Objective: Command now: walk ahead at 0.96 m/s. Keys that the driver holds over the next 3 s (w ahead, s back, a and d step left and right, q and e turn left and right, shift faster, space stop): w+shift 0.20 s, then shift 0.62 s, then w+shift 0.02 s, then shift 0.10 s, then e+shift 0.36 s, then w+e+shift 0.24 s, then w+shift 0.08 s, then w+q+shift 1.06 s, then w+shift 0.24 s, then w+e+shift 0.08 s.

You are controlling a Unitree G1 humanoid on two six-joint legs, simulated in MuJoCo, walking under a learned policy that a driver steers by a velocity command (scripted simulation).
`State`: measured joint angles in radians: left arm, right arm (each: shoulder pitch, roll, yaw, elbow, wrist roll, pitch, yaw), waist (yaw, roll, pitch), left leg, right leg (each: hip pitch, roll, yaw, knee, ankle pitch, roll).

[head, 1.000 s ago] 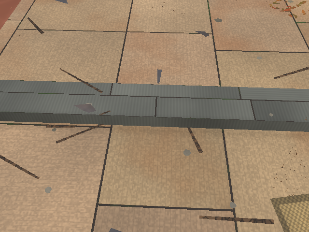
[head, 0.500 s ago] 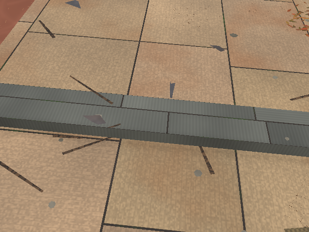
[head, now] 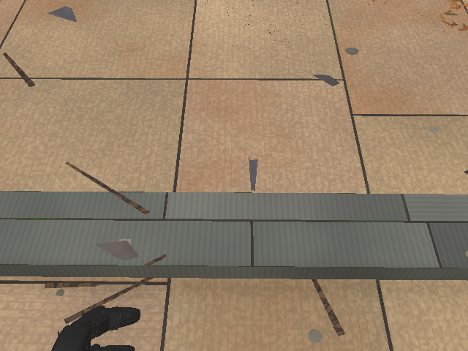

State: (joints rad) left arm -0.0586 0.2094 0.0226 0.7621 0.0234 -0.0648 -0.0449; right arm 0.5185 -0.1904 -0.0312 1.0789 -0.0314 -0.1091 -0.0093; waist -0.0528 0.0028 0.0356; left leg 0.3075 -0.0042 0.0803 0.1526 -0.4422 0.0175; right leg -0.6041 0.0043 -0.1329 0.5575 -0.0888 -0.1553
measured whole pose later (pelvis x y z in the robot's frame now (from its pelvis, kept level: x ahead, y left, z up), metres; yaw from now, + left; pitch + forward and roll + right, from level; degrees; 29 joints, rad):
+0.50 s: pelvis +0.42 -0.01 +0.03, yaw +0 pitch +3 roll +0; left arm 0.41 0.18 0.01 1.00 -0.04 -0.11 0.03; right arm 0.06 -0.20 0.00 0.87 -0.04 -0.12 0.01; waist 0.05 0.02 0.07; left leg -0.33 0.01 0.10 0.43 -0.12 0.06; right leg -0.27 0.06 0.02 1.15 -0.52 -0.02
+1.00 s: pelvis +0.61 -0.04 +0.10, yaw -1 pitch +1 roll -2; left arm 0.36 0.18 0.04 0.99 0.04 -0.05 0.04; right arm 0.06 -0.23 -0.05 0.82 -0.02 0.03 -0.02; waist 0.05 0.02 0.07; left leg -0.58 0.02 -0.01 1.02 -0.37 0.00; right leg -0.25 0.02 -0.04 0.53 -0.30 -0.01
